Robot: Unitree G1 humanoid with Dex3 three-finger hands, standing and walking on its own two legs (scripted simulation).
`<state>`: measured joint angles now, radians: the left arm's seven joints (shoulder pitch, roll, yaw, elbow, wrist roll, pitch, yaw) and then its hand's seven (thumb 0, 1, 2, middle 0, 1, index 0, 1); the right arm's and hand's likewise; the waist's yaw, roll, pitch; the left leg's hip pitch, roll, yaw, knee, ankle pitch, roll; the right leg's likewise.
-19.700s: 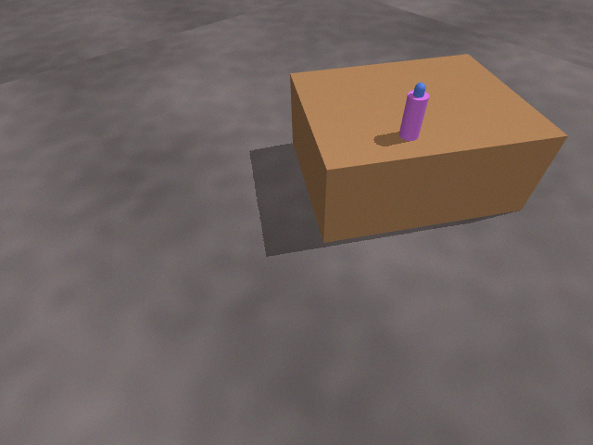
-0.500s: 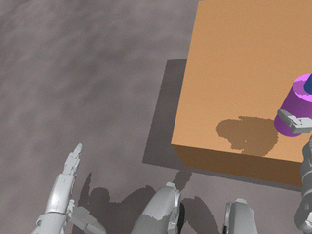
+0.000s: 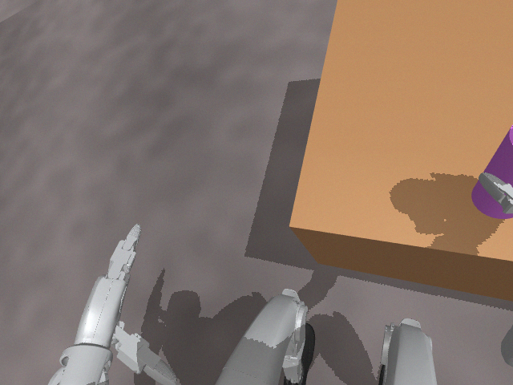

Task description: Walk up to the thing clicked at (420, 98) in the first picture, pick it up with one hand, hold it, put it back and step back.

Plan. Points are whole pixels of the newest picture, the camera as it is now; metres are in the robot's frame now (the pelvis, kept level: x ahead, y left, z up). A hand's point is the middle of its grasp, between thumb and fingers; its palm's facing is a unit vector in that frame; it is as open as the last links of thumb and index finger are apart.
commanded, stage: lower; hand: right
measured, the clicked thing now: out of the picture +0.48 -0.24 -0.06
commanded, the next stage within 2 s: loosen in 0.26 s
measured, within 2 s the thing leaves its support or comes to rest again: rests again in 1.18 s
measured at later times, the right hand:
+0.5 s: hand out of the picture +0.48 -0.26 -0.10, palm faces +0.35 +0.94 -0.02, open 10.5 cm
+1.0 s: hand out of the picture +0.49 -0.26 -0.07, palm faces +0.33 +0.94 +0.00, open 13.4 cm
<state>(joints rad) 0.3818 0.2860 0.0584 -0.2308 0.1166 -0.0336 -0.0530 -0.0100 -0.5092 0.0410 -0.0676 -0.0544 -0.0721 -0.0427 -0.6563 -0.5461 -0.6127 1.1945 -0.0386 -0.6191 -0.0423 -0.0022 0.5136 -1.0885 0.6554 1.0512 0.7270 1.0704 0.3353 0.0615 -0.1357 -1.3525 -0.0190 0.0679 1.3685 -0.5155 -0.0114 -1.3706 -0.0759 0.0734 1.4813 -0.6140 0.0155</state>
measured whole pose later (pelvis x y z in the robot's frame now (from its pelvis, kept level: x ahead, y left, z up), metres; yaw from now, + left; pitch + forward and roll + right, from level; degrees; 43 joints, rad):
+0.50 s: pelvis -0.02 +0.00 -0.03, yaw +1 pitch +30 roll +7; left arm 0.42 0.33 0.10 -0.30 0.11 -0.06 -0.06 -0.01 -0.50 0.03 -0.07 -0.06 -0.08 -0.04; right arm -0.67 -0.61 -0.63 1.16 -0.03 -0.60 -0.02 0.00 0.50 -1.07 0.67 1.02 0.74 1.04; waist 0.36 0.06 -0.15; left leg -1.48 -0.02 0.08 1.49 -0.53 -0.01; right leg -1.51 -0.07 0.09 1.61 -0.64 0.02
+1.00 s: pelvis -0.02 +0.00 -0.04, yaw +0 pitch +30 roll +6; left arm 0.46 0.33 0.12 -0.36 0.09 -0.06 -0.06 -0.01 -0.52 0.05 -0.07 -0.06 -0.08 -0.05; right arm -0.76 -0.64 -0.63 1.19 -0.03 -0.58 0.01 -0.02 0.51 -0.27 0.70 0.49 0.70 0.50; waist 0.36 0.04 -0.15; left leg -1.52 -0.01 0.07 1.51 -0.53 -0.02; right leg -1.54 -0.06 0.09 1.63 -0.63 0.01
